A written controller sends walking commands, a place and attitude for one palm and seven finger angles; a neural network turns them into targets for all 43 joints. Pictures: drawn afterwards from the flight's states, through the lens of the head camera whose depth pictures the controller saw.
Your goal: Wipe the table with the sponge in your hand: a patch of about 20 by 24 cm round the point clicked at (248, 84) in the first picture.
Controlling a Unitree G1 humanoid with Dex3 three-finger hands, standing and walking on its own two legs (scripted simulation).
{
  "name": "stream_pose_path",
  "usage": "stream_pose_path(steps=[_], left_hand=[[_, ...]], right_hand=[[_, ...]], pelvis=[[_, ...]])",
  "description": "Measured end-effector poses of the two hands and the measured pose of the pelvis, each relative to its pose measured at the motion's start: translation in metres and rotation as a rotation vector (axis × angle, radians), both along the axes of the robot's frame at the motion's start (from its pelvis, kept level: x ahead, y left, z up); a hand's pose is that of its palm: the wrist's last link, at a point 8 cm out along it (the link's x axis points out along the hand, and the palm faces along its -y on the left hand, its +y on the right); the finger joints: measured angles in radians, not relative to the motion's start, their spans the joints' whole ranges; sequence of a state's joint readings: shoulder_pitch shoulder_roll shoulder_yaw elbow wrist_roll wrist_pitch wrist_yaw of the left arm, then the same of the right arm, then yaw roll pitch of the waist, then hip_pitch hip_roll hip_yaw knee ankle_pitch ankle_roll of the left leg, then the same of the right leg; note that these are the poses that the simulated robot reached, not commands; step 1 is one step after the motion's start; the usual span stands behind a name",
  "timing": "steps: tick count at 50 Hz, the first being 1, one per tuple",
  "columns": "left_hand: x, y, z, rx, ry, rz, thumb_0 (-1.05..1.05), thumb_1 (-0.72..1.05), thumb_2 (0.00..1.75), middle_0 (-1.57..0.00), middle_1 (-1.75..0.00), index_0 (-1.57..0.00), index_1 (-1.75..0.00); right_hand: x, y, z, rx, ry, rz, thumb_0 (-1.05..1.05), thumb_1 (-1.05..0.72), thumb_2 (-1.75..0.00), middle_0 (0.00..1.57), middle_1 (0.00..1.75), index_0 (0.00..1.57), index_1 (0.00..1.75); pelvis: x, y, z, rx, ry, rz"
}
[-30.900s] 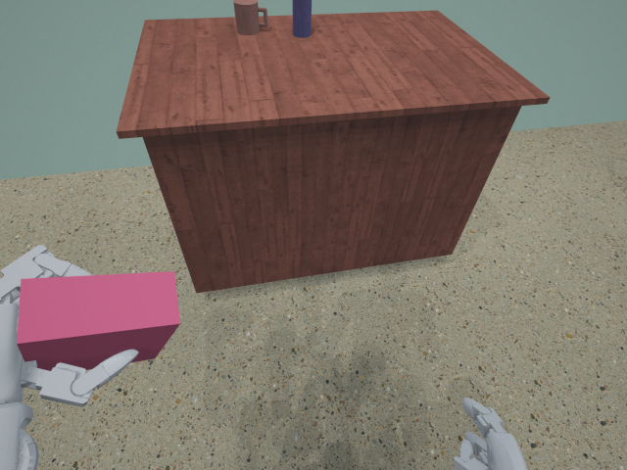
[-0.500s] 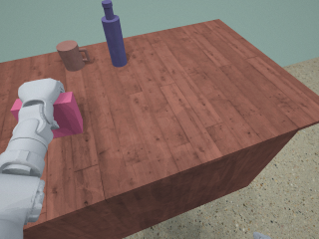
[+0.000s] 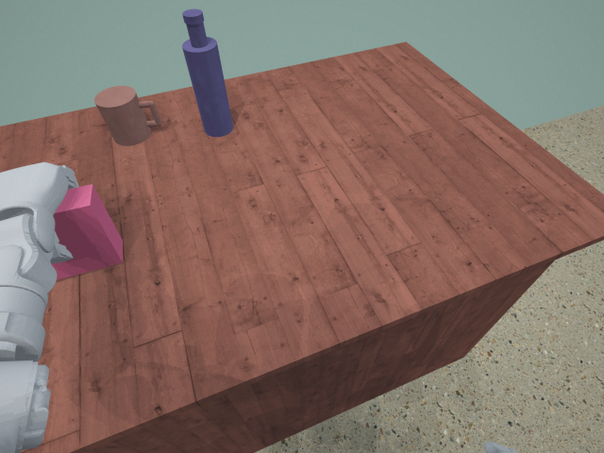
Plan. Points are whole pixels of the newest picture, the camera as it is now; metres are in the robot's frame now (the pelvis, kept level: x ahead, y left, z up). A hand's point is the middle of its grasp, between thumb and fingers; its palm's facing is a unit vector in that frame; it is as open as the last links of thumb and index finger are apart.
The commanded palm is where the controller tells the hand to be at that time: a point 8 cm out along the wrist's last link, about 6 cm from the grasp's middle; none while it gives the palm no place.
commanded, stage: slide back across to the first lane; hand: left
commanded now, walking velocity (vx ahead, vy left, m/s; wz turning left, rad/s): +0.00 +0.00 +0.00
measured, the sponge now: (62, 246) +0.38 +0.36 +0.06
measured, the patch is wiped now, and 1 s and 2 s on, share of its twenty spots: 0.90 0.90 0.90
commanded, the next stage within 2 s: wipe back along the first lane in 0.14 s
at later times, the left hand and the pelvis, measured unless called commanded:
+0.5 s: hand (13, 243) +0.35 +0.39 +0.10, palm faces -0.07 -0.01 -1.00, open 9.6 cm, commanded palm +0.32 +0.38 +0.13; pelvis +0.01 +0.02 +0.00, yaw +1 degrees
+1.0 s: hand (13, 272) +0.31 +0.37 +0.09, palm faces -0.02 -0.02 -1.00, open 9.6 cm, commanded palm +0.27 +0.35 +0.12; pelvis +0.00 +0.02 +0.00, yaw +1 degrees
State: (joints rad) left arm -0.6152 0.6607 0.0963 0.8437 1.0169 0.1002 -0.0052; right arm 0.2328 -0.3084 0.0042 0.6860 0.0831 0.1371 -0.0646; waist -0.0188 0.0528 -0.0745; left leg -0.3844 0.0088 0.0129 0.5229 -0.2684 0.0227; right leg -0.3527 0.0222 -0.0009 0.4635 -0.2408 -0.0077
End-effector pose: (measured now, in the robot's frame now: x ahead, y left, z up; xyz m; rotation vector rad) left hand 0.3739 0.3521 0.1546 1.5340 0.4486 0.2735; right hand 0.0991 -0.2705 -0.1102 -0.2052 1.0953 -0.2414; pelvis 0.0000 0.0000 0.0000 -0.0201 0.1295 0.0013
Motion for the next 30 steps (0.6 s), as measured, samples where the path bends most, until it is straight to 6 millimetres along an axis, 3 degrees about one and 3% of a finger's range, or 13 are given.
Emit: stream_pose_path(steps=[10, 17, 30], left_hand=[[-0.01, 0.026, -0.001, -0.019, 0.013, 0.001, -0.01, -0.52, 1.14, -0.75, -1.38, -0.79, -1.44], [-0.019, 0.041, -0.002, -0.013, 0.004, 0.003, -0.01, -0.52, 1.13, -0.75, -1.38, -0.79, -1.44], [-0.051, 0.028, -0.005, 0.01, -0.063, -0.025, -0.02, -0.48, 1.12, -0.71, -1.41, -0.75, -1.48]], right_hand=[[0.039, 0.01, 0.007, -0.01, -0.042, 0.052, 0.01, -0.91, -0.9, 0.2, 0.3, 0.2, 0.3], [0.053, 0.019, 0.009, -0.003, -0.054, 0.077, 0.01, -0.91, -0.9, 0.2, 0.3, 0.2, 0.3], [0.066, 0.05, 0.007, 0.054, -0.097, 0.122, 0.01, -0.91, -0.9, 0.2, 0.3, 0.2, 0.3]], pelvis=[[0.012, 0.006, 0.0, -0.007, 0.002, 0.008], [0.015, 0.013, -0.001, -0.011, 0.009, 0.01], [0.01, 0.026, -0.001, -0.014, -0.013, 0.021]])
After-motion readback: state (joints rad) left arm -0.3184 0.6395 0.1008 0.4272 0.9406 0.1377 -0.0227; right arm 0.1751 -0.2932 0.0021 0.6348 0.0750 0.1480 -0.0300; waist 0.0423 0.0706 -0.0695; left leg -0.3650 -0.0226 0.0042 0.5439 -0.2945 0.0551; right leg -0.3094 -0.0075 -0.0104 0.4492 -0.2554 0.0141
